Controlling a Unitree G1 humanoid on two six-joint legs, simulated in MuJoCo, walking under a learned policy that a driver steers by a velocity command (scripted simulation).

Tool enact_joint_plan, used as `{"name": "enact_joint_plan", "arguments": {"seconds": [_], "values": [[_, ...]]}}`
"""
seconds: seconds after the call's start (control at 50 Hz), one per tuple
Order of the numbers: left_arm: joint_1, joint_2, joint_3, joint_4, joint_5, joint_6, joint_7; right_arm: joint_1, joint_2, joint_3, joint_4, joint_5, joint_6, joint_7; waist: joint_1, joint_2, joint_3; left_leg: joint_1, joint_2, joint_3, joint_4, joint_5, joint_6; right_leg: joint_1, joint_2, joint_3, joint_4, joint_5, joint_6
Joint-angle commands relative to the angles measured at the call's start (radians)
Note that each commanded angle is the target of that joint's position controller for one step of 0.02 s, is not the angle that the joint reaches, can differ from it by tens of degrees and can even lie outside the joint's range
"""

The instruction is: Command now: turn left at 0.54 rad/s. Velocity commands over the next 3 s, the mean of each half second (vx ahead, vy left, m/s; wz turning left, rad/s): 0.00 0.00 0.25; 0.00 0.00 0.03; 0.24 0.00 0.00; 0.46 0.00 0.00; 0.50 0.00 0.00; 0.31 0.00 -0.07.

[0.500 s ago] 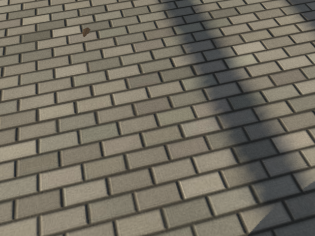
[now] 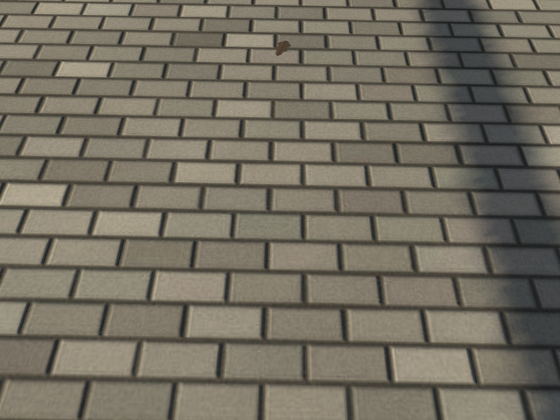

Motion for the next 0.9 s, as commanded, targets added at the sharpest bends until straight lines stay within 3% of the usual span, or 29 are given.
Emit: {"name": "enact_joint_plan", "arguments": {"seconds": [0.02,0.04,0.06,0.08,0.1,0.12,0.14,0.16,0.22,0.26,0.3,0.32,0.36,0.38,0.4,0.42,0.44,0.46,0.52,0.7,0.9], "values": [[0.057,0.101,0.034,-0.056,-0.003,-0.031,-0.01,-0.069,-0.158,-0.041,-0.081,0.013,-0.003,-0.006,0.052,0.153,-0.13,0.117,0.223,-0.306,-0.067,0.235,0.138,0.108,0.003,-0.025,-0.24,0.133,-0.031],[0.075,0.129,0.04,-0.053,0.008,-0.032,-0.009,-0.043,-0.126,-0.032,-0.079,0.012,-0.003,-0.011,0.047,0.114,-0.148,0.063,0.183,-0.269,-0.013,0.14,0.087,0.211,-0.074,0.019,-0.304,0.246,-0.059],[0.063,0.186,0.047,-0.072,0.026,-0.027,-0.003,0.022,-0.064,-0.013,-0.072,-0.009,-0.005,-0.009,0.001,-0.098,-0.173,-0.037,0.073,-0.127,0.188,-0.147,0.023,0.305,-0.279,0.215,-0.343,0.397,-0.136],[0.049,0.217,0.05,-0.062,0.057,-0.023,-0.009,-0.005,-0.11,-0.029,-0.1,0.0,-0.015,-0.013,-0.007,-0.306,-0.098,-0.206,-0.038,0.018,0.357,-0.434,-0.026,0.241,-0.405,0.424,-0.365,0.512,-0.313],[0.021,0.162,0.036,-0.085,0.045,-0.027,-0.01,0.027,-0.182,-0.052,-0.073,-0.014,-0.019,-0.017,0.003,-0.205,-0.095,-0.214,0.016,-0.008,0.547,-0.431,-0.063,0.219,-0.422,0.408,-0.363,0.484,-0.363],[-0.011,0.128,0.025,-0.088,0.032,-0.028,-0.007,0.035,-0.192,-0.062,-0.049,-0.005,-0.016,-0.016,-0.008,-0.152,-0.08,-0.219,0.02,-0.006,0.622,-0.369,-0.079,0.205,-0.365,0.315,-0.347,0.456,-0.329],[-0.035,0.116,0.02,-0.092,0.02,-0.027,-0.006,0.053,-0.161,-0.058,-0.022,-0.004,-0.006,-0.02,-0.016,-0.119,-0.071,-0.218,0.024,-0.001,0.649,-0.321,-0.099,0.207,-0.306,0.237,-0.335,0.413,-0.289],[-0.042,0.106,0.014,-0.087,0.007,-0.026,-0.004,0.051,-0.138,-0.052,-0.019,-0.007,0.002,-0.022,-0.008,-0.121,-0.058,-0.236,0.026,-0.004,0.664,-0.277,-0.116,0.22,-0.29,0.209,-0.326,0.434,-0.282],[-0.02,0.083,0.002,-0.07,0.013,-0.015,0.002,0.017,-0.063,-0.024,-0.027,0.0,0.002,-0.015,0.01,-0.16,-0.076,-0.169,0.049,0.063,0.498,-0.234,-0.14,0.248,-0.231,0.105,-0.313,0.495,-0.277],[-0.016,0.096,0.005,-0.064,0.013,-0.005,0.002,-0.013,-0.029,-0.006,-0.037,-0.006,-0.001,-0.009,0.03,-0.191,-0.098,-0.077,0.09,0.122,0.313,-0.25,-0.143,0.258,-0.224,0.081,-0.298,0.51,-0.275],[0.02,0.129,0.013,-0.052,0.008,0.006,-0.001,-0.024,-0.037,-0.005,-0.036,-0.001,-0.005,-0.004,0.056,-0.21,-0.105,-0.008,0.091,0.167,0.166,-0.229,-0.137,0.261,-0.237,0.1,-0.284,0.522,-0.286],[0.022,0.134,0.012,-0.047,0.002,0.01,-0.002,-0.004,-0.046,-0.008,-0.024,0.001,-0.006,-0.002,0.047,-0.204,-0.105,0.035,0.086,0.18,0.07,-0.159,-0.127,0.256,-0.238,0.104,-0.269,0.519,-0.282],[0.05,0.113,0.001,-0.028,-0.012,0.007,-0.005,0.045,-0.053,-0.009,0.004,-0.01,-0.009,0.001,0.019,-0.166,-0.092,0.179,0.085,0.179,-0.195,0.082,-0.082,0.196,-0.216,0.09,-0.251,0.475,-0.226],[0.082,0.095,-0.008,-0.02,0.002,-0.007,-0.009,0.053,-0.095,-0.013,-0.004,-0.019,-0.01,-0.005,0.033,-0.102,-0.118,0.287,0.159,0.088,-0.182,0.218,-0.047,0.129,-0.194,0.07,-0.23,0.386,-0.161],[0.108,0.06,-0.02,-0.029,0.03,-0.024,-0.018,0.039,-0.171,-0.027,-0.007,-0.029,-0.007,-0.012,0.085,0.086,-0.138,0.299,0.256,-0.009,-0.108,0.359,0.018,0.084,-0.104,-0.028,-0.181,0.229,-0.092],[0.072,0.042,-0.028,-0.026,0.038,-0.027,-0.017,0.003,-0.09,-0.008,-0.002,-0.033,-0.012,-0.002,0.071,0.137,-0.138,0.173,0.269,-0.015,-0.114,0.227,0.073,0.169,-0.085,-0.062,-0.212,0.114,-0.043],[0.029,0.066,-0.024,-0.021,0.037,-0.025,-0.015,-0.016,-0.045,0.005,-0.008,-0.036,-0.02,0.006,0.051,0.101,-0.1,0.144,0.23,0.003,-0.127,0.114,0.06,0.182,-0.08,-0.065,-0.207,0.149,-0.022],[0.011,0.071,-0.021,-0.016,0.031,-0.022,-0.012,-0.004,-0.045,0.005,0.004,-0.041,-0.026,0.007,0.037,0.091,-0.083,0.13,0.206,0.017,-0.133,0.068,0.038,0.181,-0.075,-0.072,-0.198,0.174,-0.021],[0.031,0.074,-0.019,0.001,0.021,-0.009,-0.002,0.019,-0.052,0.011,0.022,-0.033,-0.046,0.006,0.04,0.094,-0.033,0.094,0.192,0.025,-0.132,0.096,0.016,0.178,-0.083,-0.063,-0.201,0.216,-0.026],[0.067,0.076,-0.016,0.081,0.016,-0.002,0.014,0.033,-0.032,0.021,0.058,-0.029,-0.056,0.003,0.037,0.025,-0.027,0.102,0.172,0.038,-0.127,0.128,0.019,0.2,-0.091,-0.062,-0.215,0.248,-0.006],[0.091,0.083,-0.013,0.167,0.011,0.005,0.029,0.054,-0.024,0.021,0.135,-0.024,-0.059,0.004,0.037,0.007,-0.034,0.116,0.147,0.069,-0.124,0.175,0.015,0.22,-0.094,-0.064,-0.22,0.276,-0.005]]}}
Next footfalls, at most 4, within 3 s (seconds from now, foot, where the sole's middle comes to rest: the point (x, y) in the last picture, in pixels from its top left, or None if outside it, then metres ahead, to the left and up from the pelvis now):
0.04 right None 0.06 -0.13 -0.77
0.38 left None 0.01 0.13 -0.77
1.80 left None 0.44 0.14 -0.77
2.34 right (309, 300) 0.76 -0.07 -0.77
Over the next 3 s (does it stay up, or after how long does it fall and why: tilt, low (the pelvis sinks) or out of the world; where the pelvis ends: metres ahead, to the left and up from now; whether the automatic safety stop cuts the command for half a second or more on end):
stays up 0.88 0.06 -0.01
